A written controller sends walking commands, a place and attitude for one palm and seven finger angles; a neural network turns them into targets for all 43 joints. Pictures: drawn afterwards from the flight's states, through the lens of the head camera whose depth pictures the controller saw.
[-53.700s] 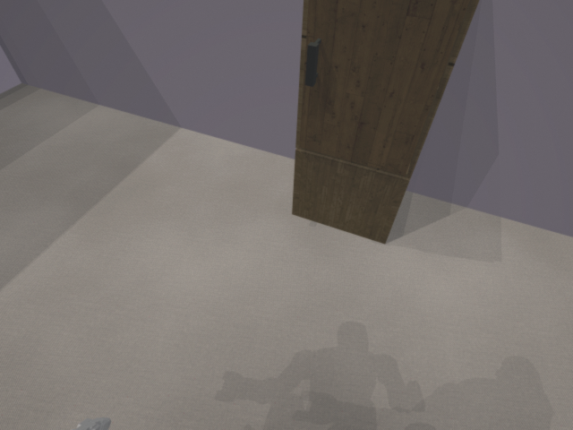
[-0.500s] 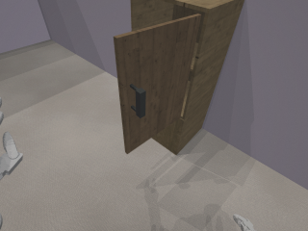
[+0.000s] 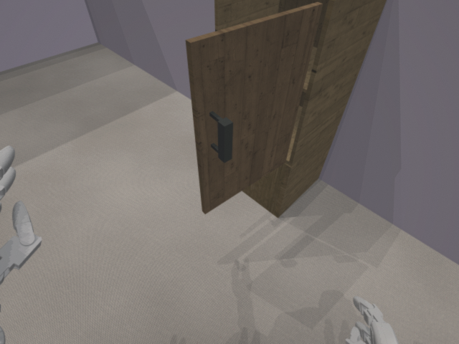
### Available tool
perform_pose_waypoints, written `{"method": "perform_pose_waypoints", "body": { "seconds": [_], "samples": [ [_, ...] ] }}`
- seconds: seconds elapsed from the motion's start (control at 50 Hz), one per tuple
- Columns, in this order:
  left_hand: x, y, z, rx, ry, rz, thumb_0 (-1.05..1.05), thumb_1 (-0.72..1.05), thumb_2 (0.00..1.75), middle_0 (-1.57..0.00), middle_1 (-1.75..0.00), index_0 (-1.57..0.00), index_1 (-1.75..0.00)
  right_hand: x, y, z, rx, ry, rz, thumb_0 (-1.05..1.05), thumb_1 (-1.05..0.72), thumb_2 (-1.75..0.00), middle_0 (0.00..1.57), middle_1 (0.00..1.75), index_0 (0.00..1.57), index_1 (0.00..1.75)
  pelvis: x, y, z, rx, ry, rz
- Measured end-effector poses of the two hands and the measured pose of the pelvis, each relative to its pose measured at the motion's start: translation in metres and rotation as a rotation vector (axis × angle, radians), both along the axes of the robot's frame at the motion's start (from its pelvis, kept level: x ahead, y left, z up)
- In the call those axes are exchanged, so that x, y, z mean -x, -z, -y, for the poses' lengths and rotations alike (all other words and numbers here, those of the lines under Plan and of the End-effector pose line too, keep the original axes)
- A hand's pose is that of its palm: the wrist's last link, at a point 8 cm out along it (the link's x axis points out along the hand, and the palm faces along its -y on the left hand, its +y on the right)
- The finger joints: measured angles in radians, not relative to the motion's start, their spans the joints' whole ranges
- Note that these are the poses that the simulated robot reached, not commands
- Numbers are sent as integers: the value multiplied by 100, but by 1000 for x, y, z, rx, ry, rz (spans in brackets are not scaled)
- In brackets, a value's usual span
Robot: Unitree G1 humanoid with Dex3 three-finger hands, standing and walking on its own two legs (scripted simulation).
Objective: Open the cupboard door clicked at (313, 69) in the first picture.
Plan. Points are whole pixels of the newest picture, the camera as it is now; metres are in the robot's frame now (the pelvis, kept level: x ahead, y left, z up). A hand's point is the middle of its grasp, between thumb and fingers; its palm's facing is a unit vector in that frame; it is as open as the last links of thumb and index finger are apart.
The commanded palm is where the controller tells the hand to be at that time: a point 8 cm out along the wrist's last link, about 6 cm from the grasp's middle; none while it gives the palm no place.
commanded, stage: stop stepping back and stand still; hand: left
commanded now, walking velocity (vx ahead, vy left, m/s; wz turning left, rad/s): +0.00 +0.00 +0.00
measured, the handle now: (219, 136) +0.60 +0.07 +0.01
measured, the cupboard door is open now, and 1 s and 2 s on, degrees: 84 84 84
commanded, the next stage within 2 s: let the arm hang, fingers relaxed in 0.66 s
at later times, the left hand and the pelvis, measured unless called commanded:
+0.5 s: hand (0, 253) +0.18 +0.30 +0.16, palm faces +0.42 -0.78 -0.46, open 7.4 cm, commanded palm +0.12 +0.33 +0.18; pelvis -0.01 +0.03 +0.01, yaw +0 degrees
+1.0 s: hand out of the picture +0.08 +0.24 -0.14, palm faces +0.00 -0.96 -0.26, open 7.4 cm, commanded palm none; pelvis -0.03 +0.03 +0.00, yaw +2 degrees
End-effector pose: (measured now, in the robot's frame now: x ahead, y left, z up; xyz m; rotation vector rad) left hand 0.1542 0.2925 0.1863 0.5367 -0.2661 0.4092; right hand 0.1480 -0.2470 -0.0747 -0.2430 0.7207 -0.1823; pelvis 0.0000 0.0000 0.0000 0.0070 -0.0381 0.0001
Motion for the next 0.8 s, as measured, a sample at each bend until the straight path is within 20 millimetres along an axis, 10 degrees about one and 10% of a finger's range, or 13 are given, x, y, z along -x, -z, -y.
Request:
{"method": "perform_pose_waypoints", "body": {
  "seconds": [0.3, 0.76, 0.8],
  "samples": [
    [8, 8, -28, 19, -10, -80, 1, 89, 90, -21, -31, -21, -30, -4, -6, -53, -58, -62, 10, 1, -90, -90, 20, 30, 21, 30, 8, -6, -21, 23, 3, -17],
    [18, 12, -43, 29, -26, -117, 1, 89, 90, -21, -31, -21, -30, 13, -7, -53, -25, -39, -24, 1, -90, -90, 20, 30, 21, 30, 18, -9, -33, 32, -8, -25],
    [11, 37, -46, 28, -10, -204, 1, 89, 90, -21, -31, -21, -30, 11, 2, -51, -40, -87, -41, 1, -90, -90, 20, 30, 21, 30, 20, -6, -35, 34, -23, -43]
  ]
}}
